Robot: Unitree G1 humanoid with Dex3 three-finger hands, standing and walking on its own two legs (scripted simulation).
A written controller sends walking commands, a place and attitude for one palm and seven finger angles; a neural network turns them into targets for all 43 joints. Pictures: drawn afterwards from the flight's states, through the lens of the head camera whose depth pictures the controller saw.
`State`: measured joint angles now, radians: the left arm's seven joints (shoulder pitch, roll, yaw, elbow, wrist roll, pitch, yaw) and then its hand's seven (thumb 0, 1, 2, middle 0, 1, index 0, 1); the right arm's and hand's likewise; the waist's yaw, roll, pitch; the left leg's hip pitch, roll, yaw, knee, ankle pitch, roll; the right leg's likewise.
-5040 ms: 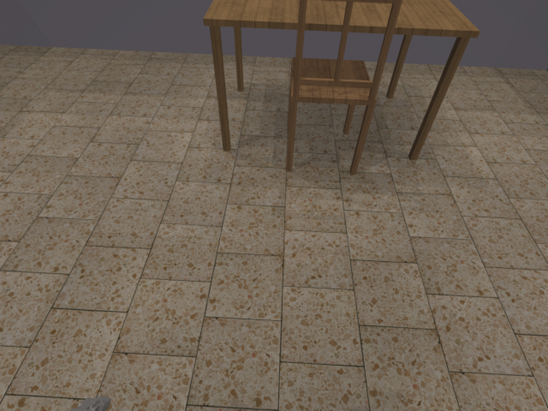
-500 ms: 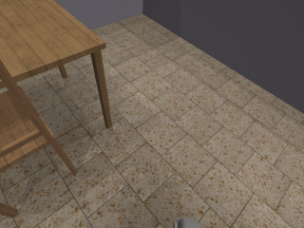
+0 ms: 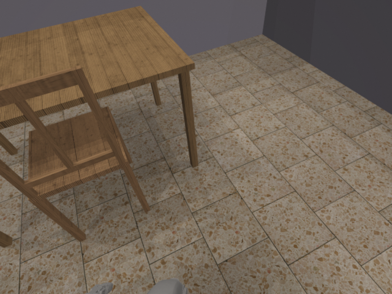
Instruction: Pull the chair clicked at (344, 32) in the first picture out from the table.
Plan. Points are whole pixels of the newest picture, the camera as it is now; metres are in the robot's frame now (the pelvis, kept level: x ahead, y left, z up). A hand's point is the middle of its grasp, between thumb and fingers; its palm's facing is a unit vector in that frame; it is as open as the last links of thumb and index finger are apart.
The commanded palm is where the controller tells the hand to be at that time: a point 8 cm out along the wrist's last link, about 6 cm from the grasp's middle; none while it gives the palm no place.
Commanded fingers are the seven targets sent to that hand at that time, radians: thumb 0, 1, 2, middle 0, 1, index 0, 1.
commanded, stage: turn to face it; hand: left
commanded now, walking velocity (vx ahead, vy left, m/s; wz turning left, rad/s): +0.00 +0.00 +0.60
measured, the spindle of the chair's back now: (48, 137) +0.59 +0.51 -0.07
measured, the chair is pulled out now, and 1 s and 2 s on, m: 0.00 0.00 0.00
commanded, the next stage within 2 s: take the last steps up to it in 0.68 s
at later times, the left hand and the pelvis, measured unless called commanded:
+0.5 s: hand out of the picture -0.06 +0.26 -0.18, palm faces +0.30 -0.92 -0.26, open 7.4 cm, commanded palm none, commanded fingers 0.00 0.90 0.90 -0.20 -0.30 -0.20 -0.30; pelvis -0.03 +0.04 +0.00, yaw +16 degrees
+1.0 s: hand out of the picture -0.05 +0.20 -0.14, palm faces +0.42 -0.87 -0.25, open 7.3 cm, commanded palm none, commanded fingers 0.00 0.90 0.90 -0.20 -0.30 -0.20 -0.30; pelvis -0.02 +0.00 +0.01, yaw +24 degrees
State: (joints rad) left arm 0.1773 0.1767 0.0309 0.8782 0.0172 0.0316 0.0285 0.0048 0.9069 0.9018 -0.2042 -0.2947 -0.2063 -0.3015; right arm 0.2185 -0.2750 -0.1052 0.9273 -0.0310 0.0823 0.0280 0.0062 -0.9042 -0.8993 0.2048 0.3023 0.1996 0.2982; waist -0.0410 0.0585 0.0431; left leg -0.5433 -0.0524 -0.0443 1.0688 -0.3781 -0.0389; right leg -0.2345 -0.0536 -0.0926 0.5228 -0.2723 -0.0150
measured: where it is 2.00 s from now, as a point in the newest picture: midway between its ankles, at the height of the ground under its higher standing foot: outside the picture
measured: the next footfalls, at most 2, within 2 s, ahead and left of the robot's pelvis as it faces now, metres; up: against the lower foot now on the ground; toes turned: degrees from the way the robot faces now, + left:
left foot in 0.34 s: -0.04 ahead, +0.14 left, +0.00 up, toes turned +18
right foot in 0.76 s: +0.04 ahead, -0.07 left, +0.00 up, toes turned +15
